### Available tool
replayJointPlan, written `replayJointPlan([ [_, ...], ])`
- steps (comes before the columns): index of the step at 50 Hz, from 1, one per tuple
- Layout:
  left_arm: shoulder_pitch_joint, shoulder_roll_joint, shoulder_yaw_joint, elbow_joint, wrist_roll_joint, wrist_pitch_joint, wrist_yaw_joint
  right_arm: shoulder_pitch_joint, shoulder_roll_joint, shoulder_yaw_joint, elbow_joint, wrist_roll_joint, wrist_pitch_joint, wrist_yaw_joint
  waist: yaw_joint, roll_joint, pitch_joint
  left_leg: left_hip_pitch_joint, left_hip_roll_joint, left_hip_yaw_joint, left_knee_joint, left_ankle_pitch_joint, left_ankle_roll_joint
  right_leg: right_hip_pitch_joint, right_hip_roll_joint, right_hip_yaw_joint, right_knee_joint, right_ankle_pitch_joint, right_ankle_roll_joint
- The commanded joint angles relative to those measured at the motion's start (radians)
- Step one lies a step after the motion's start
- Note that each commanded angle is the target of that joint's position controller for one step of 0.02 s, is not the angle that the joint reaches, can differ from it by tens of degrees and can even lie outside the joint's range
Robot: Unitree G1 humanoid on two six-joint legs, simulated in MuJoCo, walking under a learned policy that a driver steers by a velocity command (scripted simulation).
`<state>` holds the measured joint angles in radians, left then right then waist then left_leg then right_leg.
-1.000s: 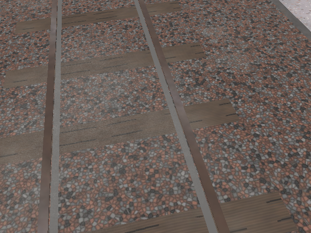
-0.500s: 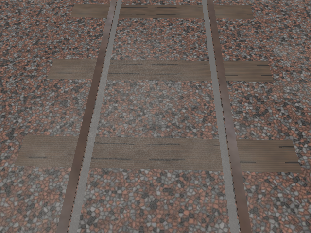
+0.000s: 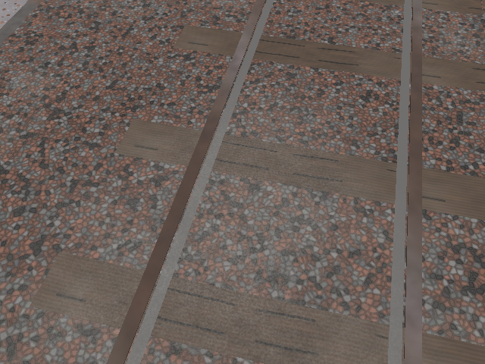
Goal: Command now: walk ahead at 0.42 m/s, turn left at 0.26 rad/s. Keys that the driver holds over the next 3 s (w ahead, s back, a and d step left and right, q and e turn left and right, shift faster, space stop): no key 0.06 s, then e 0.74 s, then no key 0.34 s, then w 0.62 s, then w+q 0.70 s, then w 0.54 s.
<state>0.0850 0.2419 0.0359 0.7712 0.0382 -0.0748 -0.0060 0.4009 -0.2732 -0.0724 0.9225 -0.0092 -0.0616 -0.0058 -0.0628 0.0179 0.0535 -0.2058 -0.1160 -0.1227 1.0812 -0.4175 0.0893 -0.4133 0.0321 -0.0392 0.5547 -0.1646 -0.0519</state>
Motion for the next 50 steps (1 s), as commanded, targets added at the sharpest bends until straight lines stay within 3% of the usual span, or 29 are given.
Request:
replayJointPlan([
  [1,0.136,0.078,0.025,0.003,-0.006,-0.012,0.002,-0.011,-0.059,-0.006,-0.071,-0.017,-0.005,0.007,0.064,-0.042,-0.056,-0.338,0.098,-0.003,0.131,0.082,-0.020,0.328,-0.316,0.394,-0.289,0.245,-0.154],
  [4,0.209,0.070,0.014,0.066,-0.024,-0.042,-0.006,0.008,-0.033,-0.001,-0.068,-0.029,0.019,0.014,0.034,-0.105,-0.091,-0.265,0.085,0.021,0.045,0.065,-0.049,0.298,-0.262,0.217,-0.264,0.761,-0.144],
  [7,0.216,0.090,0.011,0.090,-0.031,-0.041,-0.007,-0.042,-0.011,0.011,-0.082,-0.035,0.027,0.019,0.013,-0.124,-0.110,-0.269,0.102,0.096,-0.095,0.118,-0.078,0.294,-0.225,0.155,-0.263,0.880,-0.158],
  [10,0.240,0.110,0.014,0.108,-0.029,-0.016,-0.001,-0.156,0.015,0.034,-0.109,-0.022,0.029,0.017,0.040,-0.149,-0.102,-0.200,0.097,0.138,-0.290,0.211,-0.098,0.245,-0.179,0.117,-0.246,0.862,-0.137],
  [15,0.278,0.149,0.035,0.108,-0.029,0.021,0.005,-0.237,-0.031,0.035,-0.134,-0.004,0.031,-0.013,0.069,-0.151,-0.096,-0.147,0.079,0.121,-0.435,0.230,-0.087,0.257,-0.200,0.228,-0.170,0.671,-0.129],
  [17,0.248,0.154,0.043,0.095,-0.034,0.036,0.012,-0.197,-0.038,0.032,-0.127,-0.004,0.021,-0.024,0.039,-0.133,-0.078,-0.060,0.084,0.109,-0.584,0.280,-0.071,0.228,-0.190,0.283,-0.111,0.500,-0.102],
  [18,0.240,0.147,0.045,0.085,-0.042,0.040,0.014,-0.163,-0.056,0.027,-0.121,-0.014,0.009,-0.032,0.026,-0.098,-0.079,0.035,0.123,0.076,-0.679,0.384,-0.058,0.175,-0.159,0.292,-0.051,0.369,-0.068],
  [19,0.261,0.097,0.034,0.054,-0.051,0.039,0.015,-0.115,-0.124,0.013,-0.127,-0.029,-0.002,-0.043,0.033,0.042,-0.150,0.177,0.325,-0.081,-0.688,0.633,-0.013,0.089,-0.092,0.241,0.108,0.121,-0.028],
  [20,0.369,0.026,0.023,0.050,-0.055,0.050,0.024,-0.118,-0.197,-0.005,-0.142,-0.011,0.015,-0.040,0.070,0.235,-0.208,0.263,0.546,-0.261,-0.677,0.964,0.131,-0.037,0.067,0.085,0.335,-0.448,0.000],
  [21,0.363,0.107,0.043,0.063,-0.032,0.072,0.032,-0.099,-0.151,-0.003,-0.143,0.007,0.030,-0.037,0.042,0.173,-0.232,0.221,0.570,-0.301,-0.709,0.900,0.212,-0.087,0.054,0.051,0.513,-0.547,0.010],
  [22,0.323,0.125,0.054,0.067,-0.016,0.087,0.029,-0.139,-0.092,0.013,-0.157,0.006,0.033,-0.038,0.061,0.080,-0.158,0.150,0.508,-0.229,-0.743,0.766,0.198,-0.106,0.017,0.076,0.585,-0.474,0.019],
  [23,0.292,0.112,0.057,0.064,-0.012,0.098,0.023,-0.208,-0.055,0.024,-0.172,0.000,0.038,-0.043,0.084,0.065,-0.108,0.079,0.452,-0.147,-0.773,0.666,0.163,-0.103,-0.010,0.083,0.594,-0.403,0.034],
  [24,0.274,0.108,0.060,0.056,-0.012,0.110,0.016,-0.240,-0.045,0.029,-0.180,-0.007,0.041,-0.047,0.097,0.091,-0.084,0.040,0.412,-0.081,-0.795,0.622,0.136,-0.094,-0.025,0.082,0.590,-0.353,0.051],
  [26,0.279,0.097,0.061,0.053,-0.012,0.131,0.006,-0.242,-0.054,0.026,-0.183,-0.015,0.042,-0.051,0.103,0.113,-0.090,0.004,0.369,0.012,-0.794,0.638,0.130,-0.063,-0.015,0.055,0.615,-0.295,0.076],
  [32,0.174,0.079,0.047,-0.014,-0.018,0.162,-0.022,-0.213,-0.092,0.009,-0.179,-0.022,0.046,-0.042,0.071,0.126,-0.102,0.018,0.394,0.086,-0.806,0.418,0.135,-0.027,-0.043,0.024,0.400,-0.262,0.082],
  [37,0.131,0.096,0.042,-0.067,-0.029,0.156,-0.037,-0.199,-0.151,-0.014,-0.179,-0.028,0.059,-0.020,0.051,0.144,-0.120,0.003,0.433,0.118,-0.756,0.376,0.116,0.102,-0.033,-0.037,0.191,-0.287,0.040],
  [39,0.181,0.092,0.041,-0.063,-0.031,0.143,-0.038,-0.212,-0.169,-0.023,-0.180,-0.017,0.069,-0.016,0.089,0.115,-0.127,-0.042,0.423,0.165,-0.677,0.355,0.060,0.220,-0.015,-0.059,0.003,-0.185,0.009],
  [40,0.212,0.112,0.046,-0.053,-0.027,0.133,-0.032,-0.183,-0.160,-0.026,-0.169,-0.018,0.076,-0.013,0.098,0.050,-0.115,-0.110,0.398,0.210,-0.596,0.276,-0.007,0.297,-0.016,-0.009,-0.128,-0.113,-0.008],
  [41,0.215,0.186,0.059,-0.061,-0.013,0.120,-0.019,-0.138,-0.096,-0.014,-0.172,-0.022,0.085,-0.003,0.083,-0.193,-0.075,-0.277,0.291,0.307,-0.364,0.039,-0.090,0.354,-0.213,0.288,-0.316,-0.126,-0.049],
  [42,0.208,0.325,0.090,-0.089,-0.012,0.117,-0.015,-0.204,-0.055,0.002,-0.237,-0.016,0.099,-0.021,0.103,-0.341,0.004,-0.442,0.123,0.263,-0.232,-0.211,-0.133,0.235,-0.447,0.579,-0.352,0.100,-0.187],
  [43,0.247,0.271,0.085,-0.069,-0.005,0.116,-0.003,-0.264,-0.086,-0.001,-0.239,-0.020,0.111,-0.024,0.131,-0.205,0.007,-0.386,0.161,0.146,-0.089,-0.166,-0.124,0.191,-0.418,0.490,-0.322,0.192,-0.229],
  [44,0.182,0.208,0.062,-0.073,-0.012,0.113,0.004,-0.231,-0.074,-0.001,-0.221,-0.003,0.115,-0.016,0.077,-0.171,0.004,-0.361,0.164,0.117,-0.060,-0.080,-0.114,0.177,-0.345,0.382,-0.307,0.197,-0.210],
  [45,0.105,0.174,0.051,-0.085,-0.014,0.112,0.008,-0.193,-0.080,-0.004,-0.194,0.004,0.109,-0.009,0.038,-0.151,0.006,-0.342,0.166,0.109,-0.074,0.004,-0.105,0.183,-0.271,0.301,-0.305,0.183,-0.165],
  [47,0.066,0.133,0.037,-0.100,-0.025,0.101,0.015,-0.136,-0.107,-0.015,-0.154,-0.021,0.102,-0.001,0.028,-0.153,-0.061,-0.317,0.146,0.130,-0.033,0.068,-0.102,0.267,-0.217,0.229,-0.270,0.367,-0.148],
  [50,0.116,0.120,0.026,-0.079,-0.030,0.087,0.016,-0.142,-0.076,-0.006,-0.149,-0.009,0.110,0.005,0.045,-0.101,-0.093,-0.295,0.146,0.121,-0.087,0.074,-0.116,0.344,-0.228,0.216,-0.257,0.421,-0.153],
])
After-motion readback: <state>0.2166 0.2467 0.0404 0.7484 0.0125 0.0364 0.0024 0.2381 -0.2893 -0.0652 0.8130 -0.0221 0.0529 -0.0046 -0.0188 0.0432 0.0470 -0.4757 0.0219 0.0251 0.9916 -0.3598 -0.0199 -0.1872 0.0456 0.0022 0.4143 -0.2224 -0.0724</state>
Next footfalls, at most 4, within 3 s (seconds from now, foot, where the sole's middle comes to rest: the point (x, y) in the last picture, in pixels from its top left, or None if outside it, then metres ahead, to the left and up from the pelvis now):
0.38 left None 0.25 0.09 -0.76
0.82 right None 0.11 -0.10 -0.76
1.24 left None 0.17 0.08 -0.76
1.60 right None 0.24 -0.22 -0.76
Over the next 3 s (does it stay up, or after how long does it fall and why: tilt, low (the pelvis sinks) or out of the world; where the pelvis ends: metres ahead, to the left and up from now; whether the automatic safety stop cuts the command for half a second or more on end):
stays up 0.90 -0.32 0.02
